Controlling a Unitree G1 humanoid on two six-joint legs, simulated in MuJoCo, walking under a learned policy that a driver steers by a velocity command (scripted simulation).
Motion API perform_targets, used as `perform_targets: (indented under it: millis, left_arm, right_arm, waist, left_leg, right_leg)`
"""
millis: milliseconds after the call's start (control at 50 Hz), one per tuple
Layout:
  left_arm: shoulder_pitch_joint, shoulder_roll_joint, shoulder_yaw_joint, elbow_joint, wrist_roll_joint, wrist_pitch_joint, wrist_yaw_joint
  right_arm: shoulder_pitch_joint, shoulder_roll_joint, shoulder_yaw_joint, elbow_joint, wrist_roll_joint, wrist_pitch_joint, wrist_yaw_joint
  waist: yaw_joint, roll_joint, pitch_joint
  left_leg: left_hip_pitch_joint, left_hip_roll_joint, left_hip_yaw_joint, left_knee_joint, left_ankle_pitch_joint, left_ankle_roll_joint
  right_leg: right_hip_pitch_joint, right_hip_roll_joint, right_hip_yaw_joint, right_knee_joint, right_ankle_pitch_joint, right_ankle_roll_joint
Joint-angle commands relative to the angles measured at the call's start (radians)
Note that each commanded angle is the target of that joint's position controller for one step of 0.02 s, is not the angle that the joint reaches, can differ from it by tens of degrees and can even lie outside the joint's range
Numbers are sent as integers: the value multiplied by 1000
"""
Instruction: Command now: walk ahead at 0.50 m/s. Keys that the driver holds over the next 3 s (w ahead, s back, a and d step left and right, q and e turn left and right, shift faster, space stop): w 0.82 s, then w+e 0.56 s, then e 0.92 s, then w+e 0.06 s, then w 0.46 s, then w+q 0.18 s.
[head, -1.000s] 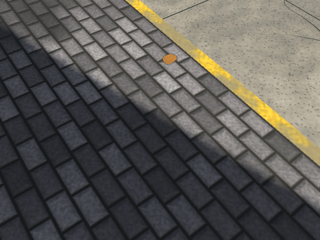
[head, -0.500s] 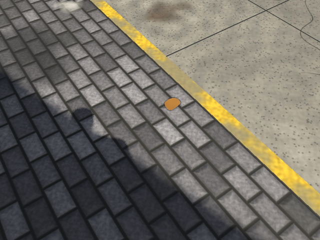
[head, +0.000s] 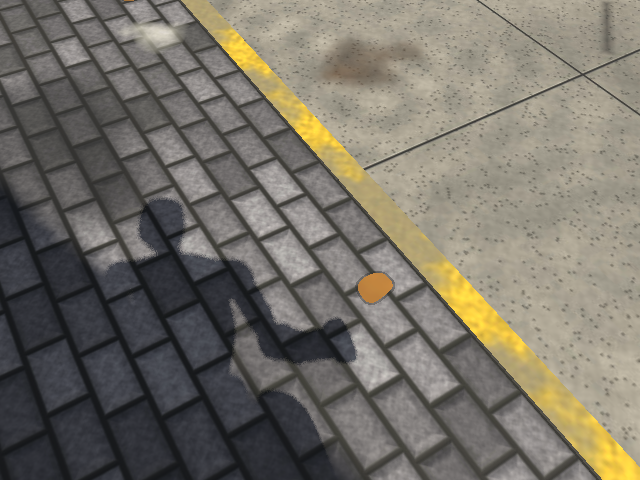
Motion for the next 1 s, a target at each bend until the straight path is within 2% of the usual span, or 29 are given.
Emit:
perform_targets:
  millis: [20, 40, 60, 120, 160, 240, 300, 340, 400, 420, 440, 460, 480, 500, 520, 540, 560, 580, 620, 660, 720, 780, 840, 880, 920, 940, 960, 980, 1000]
  left_arm:
    - [-94, 119, 23, -117, -2, -42, -3]
    - [-82, 112, 28, -112, 7, -33, -1]
    - [-57, 96, 26, -103, 9, -21, -2]
    - [-67, 62, 21, -105, 16, 3, 5]
    - [-136, 55, 20, -126, 22, 2, 7]
    - [-268, 22, 8, -157, 18, -12, -6]
    - [-358, 21, 3, -187, 10, -20, -20]
    - [-395, 27, 4, -207, 7, -25, -32]
    - [-368, 54, 12, -211, 9, -31, -44]
    - [-308, 73, 22, -196, 11, -33, -42]
    - [-175, 108, 43, -154, 15, -33, -36]
    - [-2, 166, 65, -112, 22, -31, -26]
    - [94, 271, 89, -94, 32, -23, -20]
    - [114, 190, 68, -87, 17, -19, -22]
    - [37, 144, 50, -96, 13, -19, -20]
    - [-34, 119, 43, -110, 16, -17, -18]
    - [-90, 92, 34, -114, 23, -18, -20]
    - [-123, 64, 26, -118, 32, -24, -22]
    - [-135, 66, 27, -110, 31, -35, -25]
    - [-118, 90, 34, -92, 27, -43, -20]
    - [-79, 109, 40, -67, 23, -37, -6]
    - [-36, 125, 43, -43, 14, -30, 3]
    - [29, 133, 47, -5, 4, -18, 6]
    - [44, 136, 50, 11, -1, -6, 10]
    - [31, 152, 58, 13, -3, 4, 16]
    - [12, 159, 60, 10, -4, 9, 18]
    - [4, 139, 52, 7, 1, 12, 18]
    - [6, 82, 30, -15, 18, 12, 17]
    - [145, -43, -5, -30, 19, -6, 11]
  right_arm:
    - [172, -139, -40, 4, -3, 1, -5]
    - [135, -113, -32, 0, -11, -4, -3]
    - [115, -106, -30, 1, -13, -8, -1]
    - [124, -131, -38, 29, -7, -25, -5]
    - [152, -144, -41, 51, -6, -23, -15]
    - [206, -164, -43, 88, 2, -12, -27]
    - [267, -177, -46, 126, 9, 0, -30]
    - [290, -180, -48, 147, 12, 12, -32]
    - [281, -195, -55, 164, 15, 28, -39]
    - [263, -204, -58, 163, 15, 33, -41]
    - [246, -194, -53, 161, 13, 39, -43]
    - [251, -157, -36, 144, 0, 39, -45]
    - [368, -45, -1, 122, -8, 18, -36]
    - [346, -84, -6, 142, 2, -7, -28]
    - [256, -163, -29, 118, 32, -21, -20]
    - [187, -161, -28, 101, 37, -27, -21]
    - [151, -149, -29, 95, 23, -24, -25]
    - [161, -140, -34, 101, 13, -13, -29]
    - [200, -96, -28, 117, 8, 10, -32]
    - [166, -84, -26, 103, 1, 21, -36]
    - [62, -71, -21, 74, -5, 16, -33]
    - [-42, -53, -11, 51, 1, 6, -20]
    - [-131, -58, -9, 21, 9, -1, -7]
    - [-159, -73, -12, 2, 10, -9, 3]
    - [-122, -103, -22, 9, 9, -18, 8]
    - [-62, -122, -32, 24, 8, -22, 6]
    - [69, -161, -55, 65, 5, -25, -2]
    - [243, -225, -76, 99, -11, -25, -12]
    - [326, -318, -100, 123, -13, -13, -16]
  waist:
    - [-94, 90, -95]
    - [-59, 108, -69]
    - [-36, 124, -63]
    - [-17, 103, -37]
    - [-33, 79, -13]
    - [-81, 75, 13]
    - [-116, 69, 35]
    - [-121, 73, 46]
    - [-85, 94, 23]
    - [-46, 105, -15]
    - [23, 93, -96]
    - [87, 42, -234]
    - [53, -196, -376]
    - [78, -221, -431]
    - [73, -149, -265]
    - [48, -84, -164]
    - [20, -41, -86]
    - [-15, -59, -59]
    - [-47, -74, -55]
    - [-53, -58, -32]
    - [-27, -40, -6]
    - [10, -38, 16]
    - [41, -33, 40]
    - [31, -37, 50]
    - [-2, -52, 30]
    - [-41, -60, -1]
    - [-104, -45, -84]
    - [-171, 23, -235]
    - [-124, 283, -383]
  left_leg:
    - [460, 288, -430, -301, -91, 187]
    - [371, 257, -369, -333, -18, 176]
    - [314, 238, -331, -362, 22, 177]
    - [253, 223, -237, -417, 132, 198]
    - [272, 217, -195, -432, 176, 196]
    - [298, 182, -111, -438, 182, 157]
    - [369, 209, -110, -418, 164, 154]
    - [443, 241, -121, -384, 191, 148]
    - [522, 272, -130, -303, 335, 122]
    - [525, 259, -116, -233, 486, 108]
    - [494, 213, -78, -80, 614, 85]
    - [337, 162, -40, 165, 484, 52]
    - [-83, -10, 1, 563, 16, -27]
    - [-233, -44, -138, 710, -421, -29]
    - [-326, 21, -150, 768, -376, -14]
    - [-322, 76, -117, 730, -282, -6]
    - [-289, 110, -99, 660, -213, -11]
    - [-224, 139, -107, 605, -161, -14]
    - [-151, 149, -98, 556, -118, -30]
    - [-184, 156, -91, 480, -55, -51]
    - [-221, 152, -83, 286, 114, -67]
    - [-172, 118, -51, 104, 246, -66]
    - [-169, 98, -53, 15, 253, -58]
    - [-172, 89, -73, -37, 201, -42]
    - [-100, 73, -73, -69, 134, -26]
    - [-4, 53, -54, -88, 105, -13]
    - [188, 36, -35, -105, 98, 11]
    - [479, 164, -152, -56, 108, 65]
    - [857, 415, -564, -112, -43, 212]
  right_leg:
    - [-497, -96, 26, 191, 93, -15]
    - [-436, -126, 34, 140, 148, -10]
    - [-384, -135, 33, 119, 179, -1]
    - [-385, -142, 20, 36, 260, 31]
    - [-432, -145, 19, -73, 359, 47]
    - [-397, -111, -14, -324, 552, 46]
    - [-395, -88, -28, -423, 573, 37]
    - [-418, -80, -22, -466, 528, 17]
    - [-357, -57, -34, -507, 418, -24]
    - [-259, -28, -61, -521, 394, -43]
    - [-71, 3, -91, -544, 413, -70]
    - [224, -92, 5, -494, 460, -120]
    - [619, -345, 460, -542, 325, -285]
    - [663, -392, 697, -684, 200, -321]
    - [540, -359, 560, -706, 138, -267]
    - [391, -318, 428, -728, 179, -234]
    - [251, -277, 336, -765, 253, -218]
    - [160, -242, 269, -797, 322, -201]
    - [76, -221, 201, -848, 403, -211]
    - [57, -218, 146, -879, 470, -224]
    - [81, -196, 76, -896, 505, -205]
    - [90, -175, 21, -904, 480, -180]
    - [161, -208, 38, -878, 461, -179]
    - [222, -238, 71, -834, 478, -168]
    - [254, -257, 105, -777, 526, -152]
    - [248, -245, 105, -713, 613, -139]
    - [210, -191, 74, -566, 704, -113]
    - [52, -125, 28, -294, 559, -76]
    - [-347, 41, -46, 78, 67, 1]
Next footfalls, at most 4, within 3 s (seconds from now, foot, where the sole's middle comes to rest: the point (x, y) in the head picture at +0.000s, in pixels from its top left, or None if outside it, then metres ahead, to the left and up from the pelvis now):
0.46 right None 0.42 -0.14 -0.76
0.98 left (287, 361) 0.71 0.11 -0.76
1.50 right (417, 285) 0.94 -0.20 -0.76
2.00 left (352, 235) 1.09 -0.04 -0.76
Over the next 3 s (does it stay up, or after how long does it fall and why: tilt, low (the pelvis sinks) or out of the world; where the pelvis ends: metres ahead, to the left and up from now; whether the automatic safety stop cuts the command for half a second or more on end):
stays up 1.11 -0.30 -0.01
